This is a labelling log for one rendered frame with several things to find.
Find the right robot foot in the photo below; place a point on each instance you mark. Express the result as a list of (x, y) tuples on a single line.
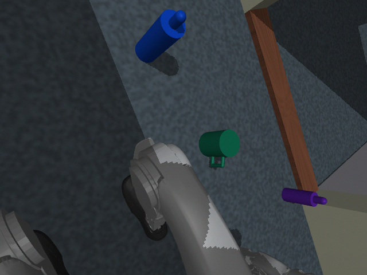
[(135, 207)]

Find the right robot hand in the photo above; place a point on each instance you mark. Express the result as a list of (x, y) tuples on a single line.
[(261, 263)]

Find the left robot foot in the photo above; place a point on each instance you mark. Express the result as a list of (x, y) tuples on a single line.
[(52, 252)]

